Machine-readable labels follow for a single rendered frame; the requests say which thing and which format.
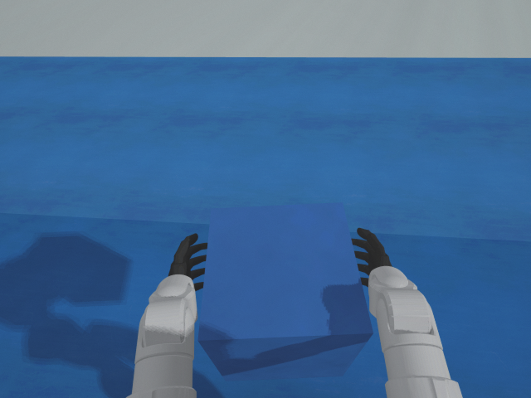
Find right robot hand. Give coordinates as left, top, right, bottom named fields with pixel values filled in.
left=351, top=228, right=392, bottom=287

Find carton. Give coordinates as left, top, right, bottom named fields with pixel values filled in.
left=198, top=202, right=373, bottom=381

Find left robot forearm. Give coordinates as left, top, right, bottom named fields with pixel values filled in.
left=126, top=274, right=197, bottom=398

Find right robot forearm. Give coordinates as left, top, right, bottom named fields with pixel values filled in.
left=368, top=266, right=463, bottom=398

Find left robot hand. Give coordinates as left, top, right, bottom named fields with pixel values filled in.
left=168, top=233, right=207, bottom=291

